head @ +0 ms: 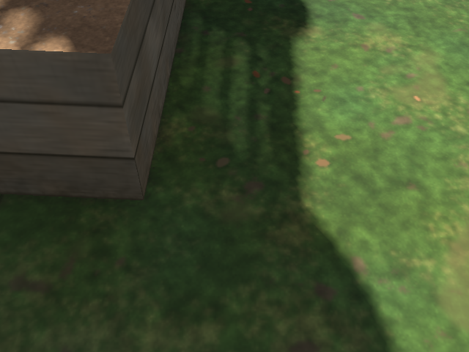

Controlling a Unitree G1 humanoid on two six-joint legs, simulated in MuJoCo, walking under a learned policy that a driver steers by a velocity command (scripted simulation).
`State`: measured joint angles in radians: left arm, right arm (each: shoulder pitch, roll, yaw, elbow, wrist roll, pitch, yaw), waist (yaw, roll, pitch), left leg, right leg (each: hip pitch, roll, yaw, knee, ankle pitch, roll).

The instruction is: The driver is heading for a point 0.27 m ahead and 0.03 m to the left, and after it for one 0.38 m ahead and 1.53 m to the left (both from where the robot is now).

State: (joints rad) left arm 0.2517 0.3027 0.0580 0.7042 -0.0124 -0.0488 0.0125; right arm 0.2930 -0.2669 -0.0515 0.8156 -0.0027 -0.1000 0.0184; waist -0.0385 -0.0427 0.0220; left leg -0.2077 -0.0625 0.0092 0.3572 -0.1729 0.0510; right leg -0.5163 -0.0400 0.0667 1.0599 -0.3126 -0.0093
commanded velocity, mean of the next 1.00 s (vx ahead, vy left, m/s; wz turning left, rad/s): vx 0.50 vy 0.00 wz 0.40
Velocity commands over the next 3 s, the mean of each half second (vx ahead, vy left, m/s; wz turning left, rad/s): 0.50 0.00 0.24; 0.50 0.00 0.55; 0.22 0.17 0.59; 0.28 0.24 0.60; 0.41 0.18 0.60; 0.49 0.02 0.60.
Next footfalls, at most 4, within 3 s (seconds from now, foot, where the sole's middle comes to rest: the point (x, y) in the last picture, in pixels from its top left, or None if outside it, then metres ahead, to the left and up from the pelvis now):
0.28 right None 0.32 -0.15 -0.78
0.80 left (170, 338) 0.53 0.17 -0.78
1.22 right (189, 246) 0.83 0.13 -0.78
1.60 left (110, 343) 0.52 0.34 -0.78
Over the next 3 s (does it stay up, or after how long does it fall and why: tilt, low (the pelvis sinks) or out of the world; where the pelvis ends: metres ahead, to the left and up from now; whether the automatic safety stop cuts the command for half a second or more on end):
stays up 0.54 0.97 0.00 its command is cut before an obstacle after 1.0 s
